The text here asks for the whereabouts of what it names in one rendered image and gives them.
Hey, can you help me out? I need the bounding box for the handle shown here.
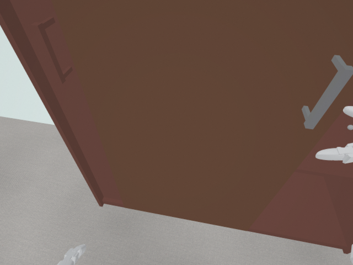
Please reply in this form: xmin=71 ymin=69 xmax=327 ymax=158
xmin=31 ymin=22 xmax=66 ymax=84
xmin=302 ymin=55 xmax=353 ymax=129

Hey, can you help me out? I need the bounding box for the robot left hand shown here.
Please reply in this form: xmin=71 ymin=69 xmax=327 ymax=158
xmin=57 ymin=244 xmax=86 ymax=265

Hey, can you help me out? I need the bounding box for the wardrobe door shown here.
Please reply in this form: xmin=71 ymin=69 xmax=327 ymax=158
xmin=10 ymin=0 xmax=122 ymax=200
xmin=51 ymin=0 xmax=353 ymax=231

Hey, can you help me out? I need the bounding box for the robot right hand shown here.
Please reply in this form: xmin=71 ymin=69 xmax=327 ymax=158
xmin=315 ymin=106 xmax=353 ymax=163

